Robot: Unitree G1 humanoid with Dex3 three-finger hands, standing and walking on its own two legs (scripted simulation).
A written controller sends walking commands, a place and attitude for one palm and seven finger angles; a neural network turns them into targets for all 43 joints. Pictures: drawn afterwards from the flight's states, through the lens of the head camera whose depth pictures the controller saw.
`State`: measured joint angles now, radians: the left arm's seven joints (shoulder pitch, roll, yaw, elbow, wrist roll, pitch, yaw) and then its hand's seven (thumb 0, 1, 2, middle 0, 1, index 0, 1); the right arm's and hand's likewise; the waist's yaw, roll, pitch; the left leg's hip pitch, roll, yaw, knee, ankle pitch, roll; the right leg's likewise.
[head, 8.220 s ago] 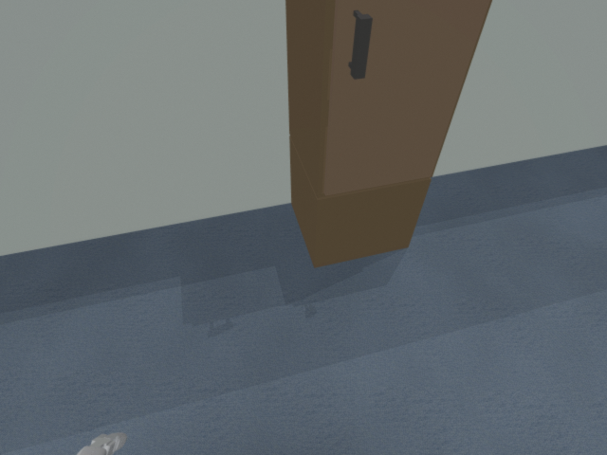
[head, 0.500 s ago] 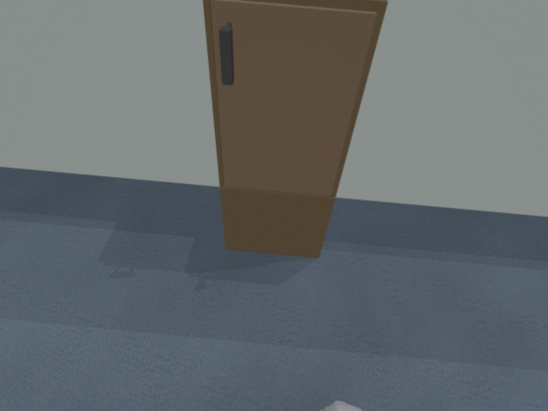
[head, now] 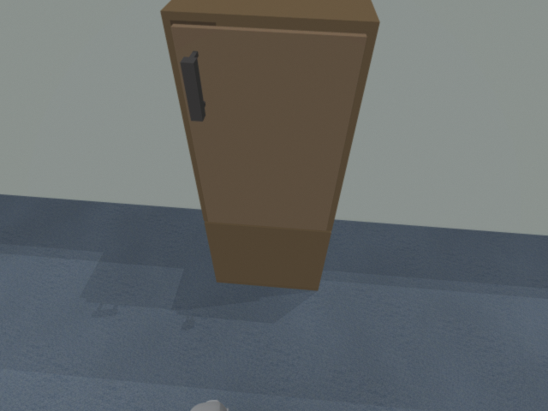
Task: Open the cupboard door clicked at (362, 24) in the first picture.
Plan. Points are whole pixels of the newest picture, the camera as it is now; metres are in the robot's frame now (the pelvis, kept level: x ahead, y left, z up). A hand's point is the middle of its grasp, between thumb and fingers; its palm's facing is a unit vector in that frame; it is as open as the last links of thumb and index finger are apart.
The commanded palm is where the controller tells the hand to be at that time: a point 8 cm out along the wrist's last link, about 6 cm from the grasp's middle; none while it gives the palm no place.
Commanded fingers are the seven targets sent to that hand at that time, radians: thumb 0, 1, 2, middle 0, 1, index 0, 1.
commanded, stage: take the last steps up to it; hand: left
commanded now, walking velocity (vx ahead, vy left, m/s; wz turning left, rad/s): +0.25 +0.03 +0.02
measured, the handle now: (196, 86) +0.71 +0.21 +0.13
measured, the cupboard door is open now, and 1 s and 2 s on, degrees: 0 0 0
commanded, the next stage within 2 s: come to a stop and stand still in 0.26 s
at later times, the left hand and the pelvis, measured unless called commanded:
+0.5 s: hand (157, 384) +0.20 +0.22 -0.18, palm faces +0.03 -0.98 -0.20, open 7.3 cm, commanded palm none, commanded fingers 0.00 0.90 0.90 -0.20 -0.30 -0.20 -0.30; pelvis +0.16 +0.04 +0.00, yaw +0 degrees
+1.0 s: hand (133, 382) +0.21 +0.27 -0.19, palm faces +0.03 -0.97 -0.25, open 7.4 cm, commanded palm none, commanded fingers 0.00 0.90 0.90 -0.20 -0.30 -0.20 -0.30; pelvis +0.14 +0.06 -0.02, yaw +0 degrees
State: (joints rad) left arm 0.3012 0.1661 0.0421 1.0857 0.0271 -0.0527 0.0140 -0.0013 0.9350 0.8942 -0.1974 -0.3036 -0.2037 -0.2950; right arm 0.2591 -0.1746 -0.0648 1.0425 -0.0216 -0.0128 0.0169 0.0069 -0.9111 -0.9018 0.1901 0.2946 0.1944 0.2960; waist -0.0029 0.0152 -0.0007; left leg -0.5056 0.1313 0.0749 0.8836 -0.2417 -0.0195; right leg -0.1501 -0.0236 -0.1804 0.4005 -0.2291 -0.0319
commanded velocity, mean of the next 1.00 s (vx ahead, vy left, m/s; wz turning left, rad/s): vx -0.01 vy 0.00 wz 0.00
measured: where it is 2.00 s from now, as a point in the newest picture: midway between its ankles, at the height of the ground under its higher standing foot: outside the picture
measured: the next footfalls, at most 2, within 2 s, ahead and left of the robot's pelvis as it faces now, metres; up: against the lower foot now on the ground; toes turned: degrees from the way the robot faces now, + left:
left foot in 0.14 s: +0.16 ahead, +0.14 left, +0.00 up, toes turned +9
right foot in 0.56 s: +0.26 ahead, -0.10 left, +0.00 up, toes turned -8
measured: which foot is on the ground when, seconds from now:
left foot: up 0.00-0.12, down 0.14-0.58, up 0.60-0.92, down 0.94-1.00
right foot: down 0.00-0.16, up 0.18-0.54, down 0.56-0.94, up 0.96-1.00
